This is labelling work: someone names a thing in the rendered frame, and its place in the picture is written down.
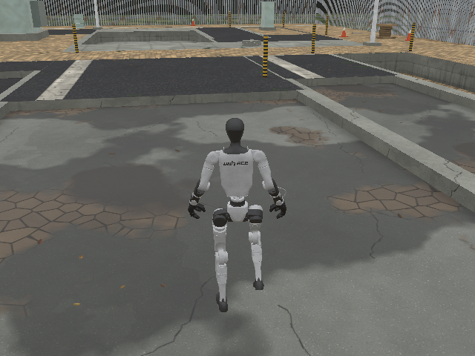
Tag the right robot hand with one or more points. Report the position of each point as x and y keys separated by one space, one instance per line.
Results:
x=278 y=207

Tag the robot left shin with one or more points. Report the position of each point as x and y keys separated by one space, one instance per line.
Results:
x=221 y=275

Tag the right robot forearm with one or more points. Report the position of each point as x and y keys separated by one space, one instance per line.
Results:
x=275 y=194

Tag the robot torso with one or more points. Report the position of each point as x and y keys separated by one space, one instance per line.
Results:
x=236 y=179

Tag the left robot forearm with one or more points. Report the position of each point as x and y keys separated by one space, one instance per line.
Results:
x=196 y=195

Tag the left robot upper arm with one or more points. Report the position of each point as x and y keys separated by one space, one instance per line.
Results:
x=212 y=158

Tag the right robot upper arm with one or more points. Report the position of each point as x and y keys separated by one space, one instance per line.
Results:
x=260 y=157

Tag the left robot hand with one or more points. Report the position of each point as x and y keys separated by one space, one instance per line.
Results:
x=199 y=207

